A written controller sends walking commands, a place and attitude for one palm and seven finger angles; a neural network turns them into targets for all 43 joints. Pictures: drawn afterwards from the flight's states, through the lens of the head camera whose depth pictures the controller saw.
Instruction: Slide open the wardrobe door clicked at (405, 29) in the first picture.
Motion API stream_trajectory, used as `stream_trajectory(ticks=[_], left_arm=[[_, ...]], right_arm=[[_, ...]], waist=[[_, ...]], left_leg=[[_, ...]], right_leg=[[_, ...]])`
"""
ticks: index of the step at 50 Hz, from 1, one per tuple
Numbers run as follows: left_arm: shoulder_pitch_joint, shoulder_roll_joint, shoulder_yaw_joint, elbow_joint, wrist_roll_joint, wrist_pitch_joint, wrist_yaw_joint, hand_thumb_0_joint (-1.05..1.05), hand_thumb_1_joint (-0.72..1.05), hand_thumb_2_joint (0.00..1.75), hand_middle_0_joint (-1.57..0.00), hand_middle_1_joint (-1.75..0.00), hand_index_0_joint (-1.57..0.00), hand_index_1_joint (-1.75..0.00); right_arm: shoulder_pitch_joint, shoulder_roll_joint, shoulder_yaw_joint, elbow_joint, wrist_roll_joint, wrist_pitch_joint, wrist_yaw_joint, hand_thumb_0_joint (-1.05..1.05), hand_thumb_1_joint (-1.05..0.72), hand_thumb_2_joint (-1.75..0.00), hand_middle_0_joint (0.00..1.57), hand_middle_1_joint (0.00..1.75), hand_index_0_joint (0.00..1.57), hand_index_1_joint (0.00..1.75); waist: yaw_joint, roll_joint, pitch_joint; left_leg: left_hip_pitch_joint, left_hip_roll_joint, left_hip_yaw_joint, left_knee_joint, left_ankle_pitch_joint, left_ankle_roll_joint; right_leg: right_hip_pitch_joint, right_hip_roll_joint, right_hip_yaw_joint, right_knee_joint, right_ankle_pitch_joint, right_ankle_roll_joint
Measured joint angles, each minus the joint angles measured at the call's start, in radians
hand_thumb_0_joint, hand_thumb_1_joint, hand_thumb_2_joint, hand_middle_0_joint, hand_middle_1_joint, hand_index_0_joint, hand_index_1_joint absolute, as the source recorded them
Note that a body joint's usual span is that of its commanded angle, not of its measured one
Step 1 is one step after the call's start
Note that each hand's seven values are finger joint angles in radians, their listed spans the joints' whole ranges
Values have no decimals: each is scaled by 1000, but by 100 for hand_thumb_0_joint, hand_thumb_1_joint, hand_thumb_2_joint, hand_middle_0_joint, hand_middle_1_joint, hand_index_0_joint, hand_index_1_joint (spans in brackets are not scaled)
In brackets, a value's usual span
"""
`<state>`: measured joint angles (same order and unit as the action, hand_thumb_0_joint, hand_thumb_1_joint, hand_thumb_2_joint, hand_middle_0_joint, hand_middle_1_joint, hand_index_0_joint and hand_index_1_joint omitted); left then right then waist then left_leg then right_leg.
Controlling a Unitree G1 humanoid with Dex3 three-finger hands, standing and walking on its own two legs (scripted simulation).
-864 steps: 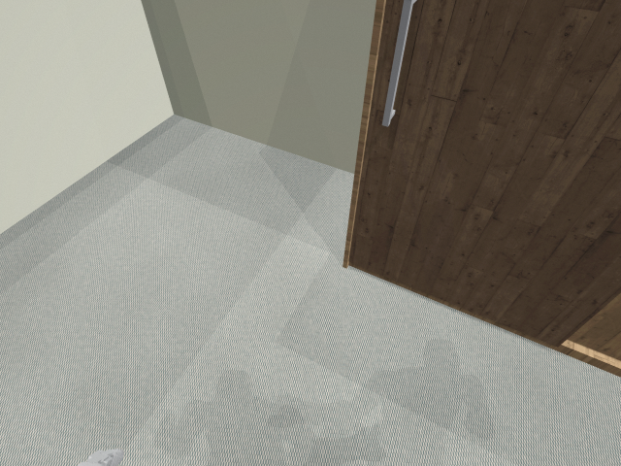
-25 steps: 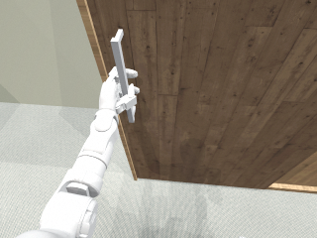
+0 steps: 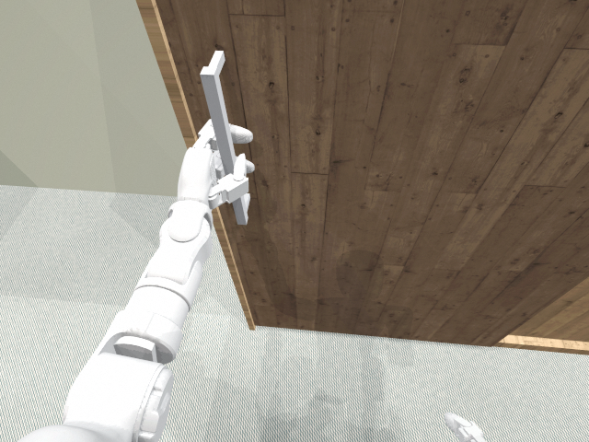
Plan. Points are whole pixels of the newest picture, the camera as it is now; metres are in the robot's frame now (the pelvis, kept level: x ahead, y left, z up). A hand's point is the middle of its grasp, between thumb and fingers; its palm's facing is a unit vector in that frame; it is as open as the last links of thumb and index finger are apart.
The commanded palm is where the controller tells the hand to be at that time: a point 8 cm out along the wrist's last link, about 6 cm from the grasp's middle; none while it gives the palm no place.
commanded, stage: step sideways, sliding the door along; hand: left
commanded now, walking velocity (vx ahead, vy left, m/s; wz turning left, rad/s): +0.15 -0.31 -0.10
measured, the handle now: (232, 153) +0.49 +0.11 +0.11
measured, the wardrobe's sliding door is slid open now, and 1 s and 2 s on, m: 0.00 0.06 0.31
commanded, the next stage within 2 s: none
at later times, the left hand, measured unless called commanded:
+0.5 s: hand (255, 179) +0.44 +0.07 +0.11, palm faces +0.17 -0.98 -0.12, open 5.9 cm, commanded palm +0.40 +0.06 +0.12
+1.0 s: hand (299, 177) +0.44 +0.01 +0.11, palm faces +0.38 -0.92 -0.08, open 6.1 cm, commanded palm +0.40 -0.02 +0.12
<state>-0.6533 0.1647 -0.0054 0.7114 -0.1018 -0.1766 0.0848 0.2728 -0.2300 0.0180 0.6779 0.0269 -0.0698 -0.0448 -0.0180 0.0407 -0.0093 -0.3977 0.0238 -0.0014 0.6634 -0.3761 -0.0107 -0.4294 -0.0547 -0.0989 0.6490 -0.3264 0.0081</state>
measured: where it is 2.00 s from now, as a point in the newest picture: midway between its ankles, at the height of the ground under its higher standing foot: outside the picture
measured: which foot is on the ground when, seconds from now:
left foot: down 0.00-0.70, up 0.72-0.88, down 0.90-1.00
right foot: down 0.00-0.44, up 0.46-0.68, down 0.70-0.90, up 0.92-1.00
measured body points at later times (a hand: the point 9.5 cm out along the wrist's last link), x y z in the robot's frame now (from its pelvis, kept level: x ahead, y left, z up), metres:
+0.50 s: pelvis +0.02 -0.08 +0.00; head +0.11 -0.09 +0.44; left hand +0.42 +0.13 +0.12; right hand +0.21 -0.30 -0.12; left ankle +0.00 +0.07 -0.72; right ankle +0.00 -0.17 -0.69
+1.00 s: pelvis +0.10 -0.19 +0.00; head +0.20 -0.19 +0.44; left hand +0.41 +0.06 +0.12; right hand +0.32 -0.38 -0.11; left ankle +0.03 -0.05 -0.72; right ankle +0.10 -0.30 -0.68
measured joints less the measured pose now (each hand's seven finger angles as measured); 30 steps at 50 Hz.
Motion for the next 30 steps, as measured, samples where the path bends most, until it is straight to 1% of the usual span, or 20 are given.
stream_trajectory(ticks=[2,4,6,8,10,12,13,14,15,16,18,19,20,21,22,23,25,26,28,30], left_arm=[[2,13,-9,-11,-1,11,5,-1,79,83,-39,-140,-30,-140],[2,26,-13,-24,-8,22,7,-1,78,83,-40,-140,-30,-140],[1,36,-11,-37,-17,35,8,-1,78,84,-40,-139,-30,-140],[1,40,-9,-49,-22,50,12,-1,78,84,-40,-139,-30,-140],[0,40,-6,-60,-25,64,19,-1,78,85,-40,-138,-29,-140],[0,41,-5,-71,-26,77,27,-1,79,86,-40,-138,-27,-140],[2,39,-3,-77,-25,82,34,-1,79,86,-40,-138,-26,-140],[3,36,0,-83,-24,87,42,-1,80,86,-40,-138,-24,-140],[2,31,3,-89,-21,94,49,-1,80,86,-39,-138,-23,-140],[-3,23,5,-93,-17,100,53,-1,81,86,-37,-137,-21,-140],[-13,8,5,-107,-8,108,57,-1,82,86,-35,-136,-20,-140],[-13,2,2,-123,-4,113,60,0,82,86,-34,-135,-19,-140],[-10,0,-1,-142,0,115,61,0,83,87,-33,-135,-19,-140],[-4,-2,-5,-163,1,113,62,0,83,87,-33,-135,-18,-140],[6,-2,-9,-185,-4,108,63,0,83,87,-34,-135,-18,-140],[15,1,-14,-207,-12,104,60,0,83,87,-34,-136,-18,-140],[23,10,-12,-240,-12,103,51,1,83,87,-36,-137,-18,-140],[29,11,-8,-254,-7,101,51,1,83,88,-37,-137,-18,-140],[48,15,3,-283,3,101,53,1,82,88,-39,-138,-18,-140],[73,25,17,-314,5,102,52,1,82,88,-40,-138,-18,-140]], right_arm=[[-17,7,2,-9,4,18,-28,0,-90,-90,20,30,20,30],[-33,15,1,-16,1,28,-46,0,-90,-90,20,30,20,30],[-48,27,-2,-18,-6,35,-54,0,-90,-90,20,30,20,30],[-54,38,-2,-18,-9,43,-52,0,-90,-90,20,30,20,30],[-55,44,2,-18,-10,50,-47,0,-90,-90,20,30,20,30],[-50,48,8,-20,-8,55,-41,0,-90,-90,20,30,20,30],[-52,45,10,-18,-6,57,-40,0,-90,-90,20,30,20,30],[-58,41,9,-14,-2,60,-39,0,-90,-90,20,30,20,30],[-65,36,6,-10,3,63,-39,0,-90,-90,21,30,20,30],[-73,31,2,-5,8,65,-41,0,-90,-90,21,30,20,30],[-90,20,-7,4,11,62,-49,1,-90,-90,21,30,20,30],[-98,14,-11,4,9,57,-52,1,-90,-90,21,30,20,30],[-106,7,-14,0,6,51,-54,1,-90,-90,21,30,20,30],[-114,0,-16,-6,2,46,-56,1,-90,-90,21,30,20,30],[-119,-12,-19,-18,-1,42,-57,1,-90,-90,21,30,20,30],[-123,-20,-28,-30,-4,40,-52,1,-90,-90,21,30,20,30],[-142,-16,-47,-45,-4,46,-24,1,-90,-90,20,30,20,30],[-149,-13,-51,-53,-6,47,-11,1,-90,-90,20,30,20,30],[-158,-7,-49,-71,-8,44,6,1,-90,-90,20,30,20,30],[-160,5,-42,-91,-8,41,14,1,-90,-90,20,30,20,30]], waist=[[5,-4,22],[12,-5,45],[15,-3,71],[22,3,93],[34,11,111],[48,15,121],[53,26,125],[51,41,131],[45,51,138],[40,51,146],[45,32,165],[50,18,176],[54,5,186],[58,-2,194],[64,5,195],[70,11,193],[90,-6,212],[96,-10,219],[106,-6,231],[117,5,240]], left_leg=[[28,3,9,-13,4,0],[46,9,15,-4,-5,-2],[67,18,12,7,-16,-8],[87,29,0,10,-21,-18],[105,42,-14,13,-26,-34],[114,52,-28,27,-38,-54],[113,62,-40,38,-46,-63],[105,74,-48,56,-46,-63],[84,83,-45,90,-16,-48],[56,76,-46,152,-37,-34],[10,40,-32,264,-115,-15],[3,24,-14,260,-129,-9],[11,17,11,206,-104,-6],[31,21,39,112,-25,-1],[63,42,58,6,152,14],[83,59,63,-38,176,4],[112,75,75,-47,86,-29],[122,84,75,-50,57,-44],[139,110,67,-58,39,-69],[159,144,59,-67,40,-94]], right_leg=[[20,3,8,-4,4,-2],[13,11,25,46,3,-6],[5,32,49,132,-48,-11],[10,53,59,178,-90,-18],[33,65,58,154,-68,-25],[77,68,51,83,-2,-32],[96,78,39,65,-24,-42],[111,88,23,49,-45,-53],[123,92,3,36,-56,-65],[133,88,-14,24,-58,-75],[148,69,-29,-1,-48,-87],[155,59,-31,-15,-39,-90],[157,51,-32,-24,-30,-91],[149,48,-32,-15,-20,-89],[125,58,-30,24,-8,-76],[85,71,-12,113,-25,-49],[20,83,58,293,-124,-27],[-2,83,78,340,-149,-20],[-23,69,94,353,-152,-8],[-20,50,93,288,-119,-2]])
